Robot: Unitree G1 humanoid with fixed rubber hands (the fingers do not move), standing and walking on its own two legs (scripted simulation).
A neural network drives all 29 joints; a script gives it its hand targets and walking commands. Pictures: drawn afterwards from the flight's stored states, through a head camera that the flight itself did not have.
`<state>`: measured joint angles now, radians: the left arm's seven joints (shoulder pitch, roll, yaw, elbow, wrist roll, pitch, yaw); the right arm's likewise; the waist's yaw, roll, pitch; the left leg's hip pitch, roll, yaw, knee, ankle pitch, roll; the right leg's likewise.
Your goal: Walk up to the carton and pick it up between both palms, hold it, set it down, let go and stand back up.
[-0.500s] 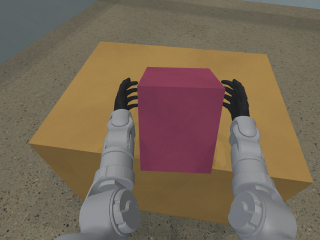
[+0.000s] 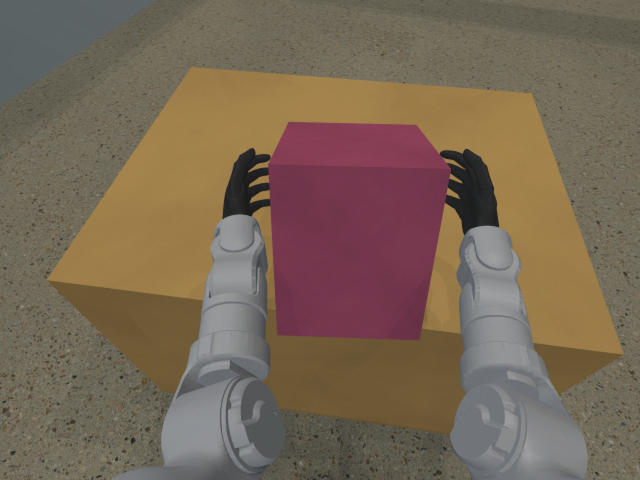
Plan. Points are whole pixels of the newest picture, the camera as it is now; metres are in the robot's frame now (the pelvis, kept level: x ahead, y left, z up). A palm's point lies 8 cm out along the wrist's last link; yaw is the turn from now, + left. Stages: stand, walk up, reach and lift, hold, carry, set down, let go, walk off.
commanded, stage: set down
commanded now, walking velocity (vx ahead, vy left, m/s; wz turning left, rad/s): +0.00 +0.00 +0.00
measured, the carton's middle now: (350, 224) +0.47 -0.02 +0.03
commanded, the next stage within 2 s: none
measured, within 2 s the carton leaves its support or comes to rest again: rests again in 1.58 s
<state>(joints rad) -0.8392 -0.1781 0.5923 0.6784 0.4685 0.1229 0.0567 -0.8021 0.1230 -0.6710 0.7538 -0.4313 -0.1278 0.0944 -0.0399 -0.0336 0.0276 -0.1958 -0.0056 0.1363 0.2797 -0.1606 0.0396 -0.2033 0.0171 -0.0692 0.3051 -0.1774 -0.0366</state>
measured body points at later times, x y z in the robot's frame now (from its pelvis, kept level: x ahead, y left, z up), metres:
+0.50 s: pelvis -0.01 +0.00 +0.00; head +0.06 +0.01 +0.44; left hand +0.43 +0.12 +0.08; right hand +0.41 -0.17 +0.09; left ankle -0.01 +0.09 -0.75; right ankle -0.02 -0.09 -0.75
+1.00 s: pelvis -0.01 +0.00 +0.00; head +0.06 +0.02 +0.44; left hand +0.43 +0.13 +0.06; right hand +0.41 -0.17 +0.06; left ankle -0.01 +0.09 -0.75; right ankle -0.02 -0.09 -0.75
